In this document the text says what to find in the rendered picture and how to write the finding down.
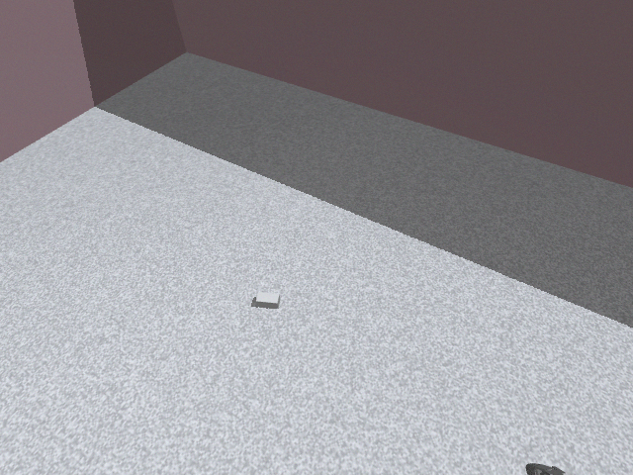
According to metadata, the small box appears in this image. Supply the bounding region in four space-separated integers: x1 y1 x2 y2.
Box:
256 292 280 309

